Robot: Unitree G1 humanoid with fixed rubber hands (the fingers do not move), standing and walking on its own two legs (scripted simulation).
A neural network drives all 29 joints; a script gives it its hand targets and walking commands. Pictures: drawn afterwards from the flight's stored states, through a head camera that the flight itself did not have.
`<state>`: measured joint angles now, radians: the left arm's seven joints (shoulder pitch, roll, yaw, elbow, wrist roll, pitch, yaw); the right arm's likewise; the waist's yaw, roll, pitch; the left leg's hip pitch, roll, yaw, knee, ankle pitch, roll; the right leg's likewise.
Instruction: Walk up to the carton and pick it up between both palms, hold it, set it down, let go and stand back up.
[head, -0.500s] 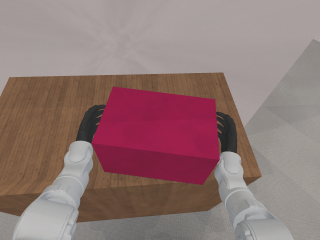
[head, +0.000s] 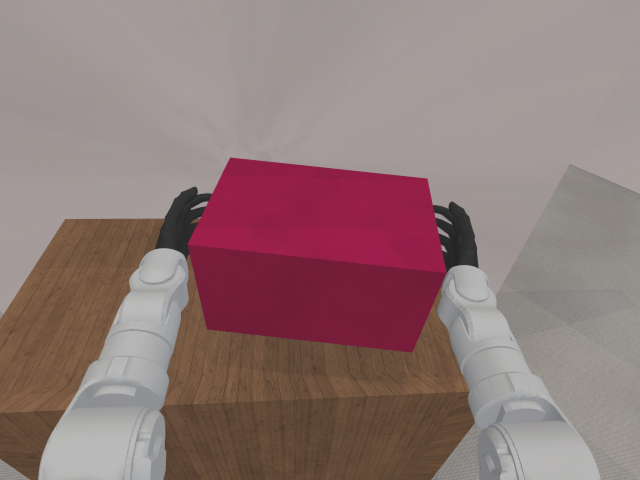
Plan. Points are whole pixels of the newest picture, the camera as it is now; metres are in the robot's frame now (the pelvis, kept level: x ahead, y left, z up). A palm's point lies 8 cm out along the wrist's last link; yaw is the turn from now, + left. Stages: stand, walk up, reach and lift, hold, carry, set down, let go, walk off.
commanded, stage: reach and lift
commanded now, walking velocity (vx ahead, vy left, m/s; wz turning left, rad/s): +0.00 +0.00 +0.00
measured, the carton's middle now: (319, 252) +0.40 -0.01 +0.09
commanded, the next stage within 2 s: hold in 1.64 s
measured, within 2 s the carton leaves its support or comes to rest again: neither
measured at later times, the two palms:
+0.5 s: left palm (165, 269) +0.34 +0.18 +0.13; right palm (466, 264) +0.35 -0.19 +0.13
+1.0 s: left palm (168, 267) +0.33 +0.17 +0.14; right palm (471, 260) +0.35 -0.20 +0.13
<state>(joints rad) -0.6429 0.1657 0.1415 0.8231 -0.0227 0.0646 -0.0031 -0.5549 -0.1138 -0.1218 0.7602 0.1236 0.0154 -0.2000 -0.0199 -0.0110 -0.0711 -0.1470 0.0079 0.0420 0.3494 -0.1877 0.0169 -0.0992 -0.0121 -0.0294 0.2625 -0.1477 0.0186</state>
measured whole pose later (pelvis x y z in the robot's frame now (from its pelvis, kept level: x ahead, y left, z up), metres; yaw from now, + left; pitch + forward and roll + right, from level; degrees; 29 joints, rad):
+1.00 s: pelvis -0.01 -0.02 +0.00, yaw +3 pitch -5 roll -1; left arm -0.44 0.06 0.23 0.17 0.14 0.50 -0.01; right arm -0.51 -0.12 -0.09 0.50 0.15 0.23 -0.15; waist -0.05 -0.05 0.03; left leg -0.09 0.02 -0.01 0.35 -0.17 -0.01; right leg -0.04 0.00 -0.08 0.29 -0.17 -0.01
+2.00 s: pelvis -0.03 -0.02 +0.00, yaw +2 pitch -8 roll -1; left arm -0.51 0.05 0.28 0.11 0.20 0.66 -0.05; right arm -0.60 -0.11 -0.13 0.48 0.15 0.37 -0.14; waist -0.05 -0.04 0.02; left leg -0.06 0.02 -0.01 0.34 -0.15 -0.01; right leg -0.01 0.00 -0.08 0.28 -0.14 -0.01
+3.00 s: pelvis -0.02 -0.02 +0.00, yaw +3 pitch -7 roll -1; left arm -0.47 0.04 0.28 0.01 0.21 0.69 -0.05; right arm -0.56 -0.12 -0.10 0.41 0.17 0.37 -0.15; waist -0.05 -0.04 0.03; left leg -0.05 0.02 -0.01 0.34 -0.16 -0.01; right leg 0.01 0.00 -0.08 0.28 -0.15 -0.01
